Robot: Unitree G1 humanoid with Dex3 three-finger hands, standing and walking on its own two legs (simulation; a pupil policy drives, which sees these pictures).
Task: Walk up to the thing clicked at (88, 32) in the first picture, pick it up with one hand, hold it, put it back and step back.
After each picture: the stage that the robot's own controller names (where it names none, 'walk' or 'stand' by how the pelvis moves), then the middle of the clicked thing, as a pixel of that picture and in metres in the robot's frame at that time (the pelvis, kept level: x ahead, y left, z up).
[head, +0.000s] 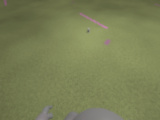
stand; (88, 30) +2.32 +0.15 -0.72
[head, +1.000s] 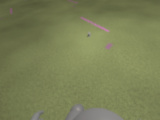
walk; (89, 34) +2.17 +0.25 -0.72
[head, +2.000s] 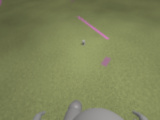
walk; (83, 42) +1.57 +0.30 -0.71
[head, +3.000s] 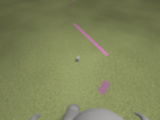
walk; (78, 59) +1.06 +0.27 -0.70
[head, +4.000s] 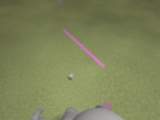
walk; (71, 77) +0.66 +0.26 -0.71
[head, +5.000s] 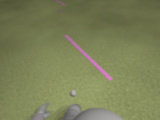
walk; (74, 93) +0.39 +0.22 -0.70
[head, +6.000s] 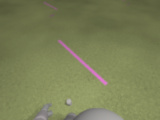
stand; (69, 102) +0.30 +0.24 -0.72
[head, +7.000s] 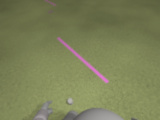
stand; (70, 101) +0.28 +0.23 -0.71
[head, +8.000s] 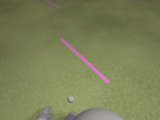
stand; (71, 99) +0.32 +0.23 -0.72
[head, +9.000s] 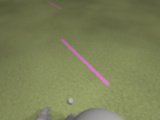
stand; (71, 101) +0.31 +0.22 -0.73
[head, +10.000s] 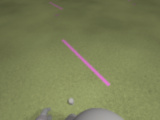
stand; (71, 101) +0.32 +0.22 -0.73
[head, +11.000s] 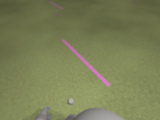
stand; (71, 101) +0.31 +0.22 -0.73
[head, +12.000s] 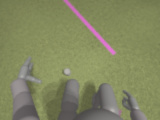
go down; (67, 72) +0.38 +0.22 -0.47
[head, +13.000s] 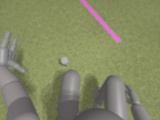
go down; (65, 61) +0.41 +0.24 -0.32
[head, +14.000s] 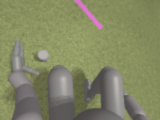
close in; (43, 56) +0.40 +0.27 -0.23
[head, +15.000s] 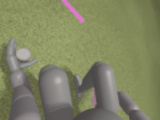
close; (24, 56) +0.39 +0.29 -0.22
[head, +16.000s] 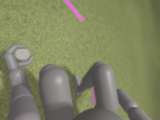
lift; (23, 56) +0.38 +0.29 -0.23
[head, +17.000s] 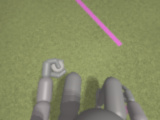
lift; (59, 68) +0.32 +0.23 -0.05
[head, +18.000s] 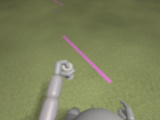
hold; (68, 71) +0.33 +0.17 +0.04
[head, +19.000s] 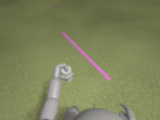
hold; (67, 74) +0.33 +0.18 +0.00
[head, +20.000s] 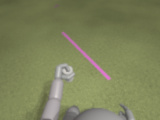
hold; (68, 74) +0.33 +0.17 -0.01
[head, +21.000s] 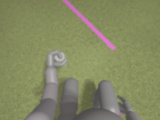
crouch; (61, 60) +0.41 +0.21 -0.09
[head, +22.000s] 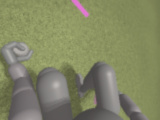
lower; (23, 52) +0.41 +0.29 -0.23
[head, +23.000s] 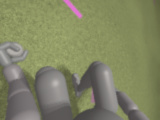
lower; (17, 52) +0.41 +0.31 -0.23
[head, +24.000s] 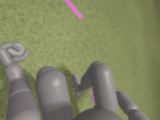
lower; (18, 52) +0.41 +0.30 -0.23
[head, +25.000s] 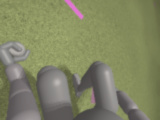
lower; (18, 52) +0.41 +0.30 -0.23
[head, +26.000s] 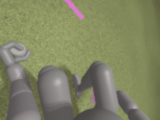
loosen; (19, 52) +0.41 +0.30 -0.23
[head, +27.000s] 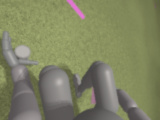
withdraw; (23, 53) +0.40 +0.28 -0.23
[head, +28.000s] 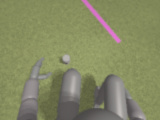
walk; (66, 59) +0.43 +0.23 -0.30
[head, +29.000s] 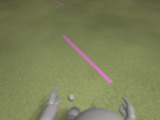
stand; (72, 98) +0.35 +0.19 -0.66
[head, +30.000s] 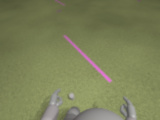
stand; (72, 96) +0.36 +0.21 -0.67
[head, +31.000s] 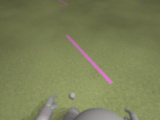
stand; (73, 96) +0.36 +0.20 -0.69
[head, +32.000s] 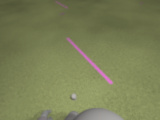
walk; (74, 97) +0.37 +0.20 -0.72
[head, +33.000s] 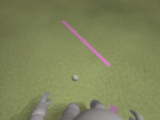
walk; (75, 78) +0.52 +0.15 -0.71
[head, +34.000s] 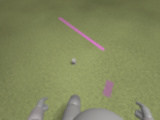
walk; (74, 61) +0.82 +0.29 -0.68
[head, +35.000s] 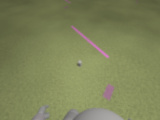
stand; (79, 63) +0.98 +0.20 -0.71
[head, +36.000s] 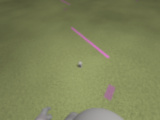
stand; (80, 64) +0.98 +0.20 -0.73
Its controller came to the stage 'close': yes
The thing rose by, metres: 0.72
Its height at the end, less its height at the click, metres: +0.00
